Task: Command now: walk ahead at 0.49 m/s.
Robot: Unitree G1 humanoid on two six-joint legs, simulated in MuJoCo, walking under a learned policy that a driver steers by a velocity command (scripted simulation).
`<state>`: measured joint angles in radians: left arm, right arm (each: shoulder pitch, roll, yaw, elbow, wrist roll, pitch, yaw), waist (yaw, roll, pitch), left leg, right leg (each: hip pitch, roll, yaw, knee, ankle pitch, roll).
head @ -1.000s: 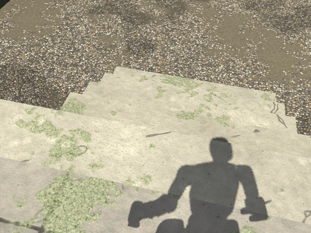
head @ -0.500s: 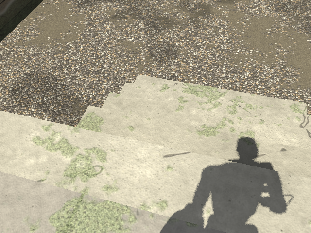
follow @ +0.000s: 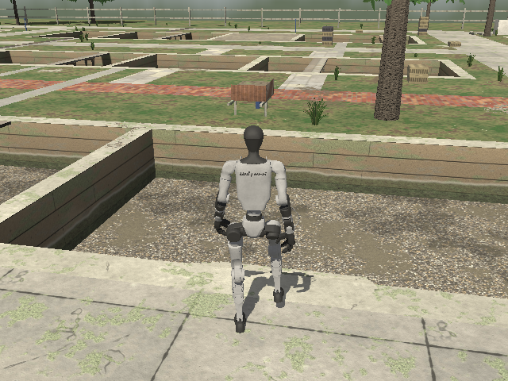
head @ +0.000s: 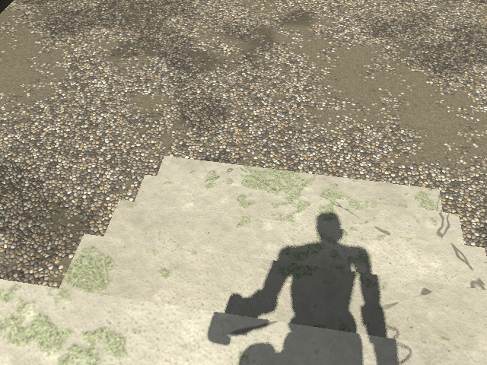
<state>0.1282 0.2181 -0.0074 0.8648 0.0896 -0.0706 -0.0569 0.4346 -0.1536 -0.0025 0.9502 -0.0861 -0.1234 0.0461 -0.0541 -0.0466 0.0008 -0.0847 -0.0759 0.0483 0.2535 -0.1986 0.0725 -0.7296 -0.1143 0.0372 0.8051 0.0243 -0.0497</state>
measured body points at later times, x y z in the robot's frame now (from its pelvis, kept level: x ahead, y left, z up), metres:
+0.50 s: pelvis +0.29 -0.06 +0.00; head +0.31 -0.06 +0.45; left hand +0.25 +0.18 -0.14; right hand +0.43 -0.30 -0.13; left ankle +0.43 +0.10 -0.68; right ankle +0.27 -0.14 -0.75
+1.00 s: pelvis +0.54 +0.00 -0.01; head +0.55 +0.00 +0.44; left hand +0.67 +0.22 -0.15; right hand +0.46 -0.21 -0.16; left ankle +0.52 +0.07 -0.75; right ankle +0.64 -0.17 -0.68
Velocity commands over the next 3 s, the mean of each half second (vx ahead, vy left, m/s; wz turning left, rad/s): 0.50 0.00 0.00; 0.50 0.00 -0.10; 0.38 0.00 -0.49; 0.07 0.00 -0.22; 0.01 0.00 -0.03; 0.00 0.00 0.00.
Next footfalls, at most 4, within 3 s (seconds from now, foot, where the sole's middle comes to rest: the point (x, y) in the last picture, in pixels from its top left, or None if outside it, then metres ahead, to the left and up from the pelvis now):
0.18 right None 0.31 -0.15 -0.78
0.72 left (213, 346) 0.56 0.07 -0.78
1.34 right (285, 289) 0.80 -0.17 -0.95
1.80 left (222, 247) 1.09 0.04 -1.12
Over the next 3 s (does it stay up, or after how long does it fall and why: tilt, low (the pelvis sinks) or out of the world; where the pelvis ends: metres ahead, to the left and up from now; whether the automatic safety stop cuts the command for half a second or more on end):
stays up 0.87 0.05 -0.25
